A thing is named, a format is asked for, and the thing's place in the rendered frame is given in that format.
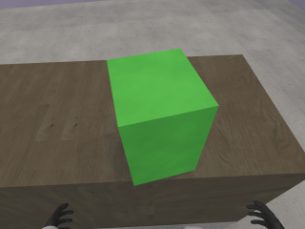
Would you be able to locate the pedestal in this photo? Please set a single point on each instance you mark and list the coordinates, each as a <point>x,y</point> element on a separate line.
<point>60,143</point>

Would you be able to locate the robot right hand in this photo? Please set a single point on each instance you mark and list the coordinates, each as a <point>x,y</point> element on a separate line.
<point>270,220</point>

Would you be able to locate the robot left hand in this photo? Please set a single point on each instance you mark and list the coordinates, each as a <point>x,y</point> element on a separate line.
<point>57,214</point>

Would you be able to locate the carton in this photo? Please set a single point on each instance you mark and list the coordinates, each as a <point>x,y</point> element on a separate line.
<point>164,113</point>

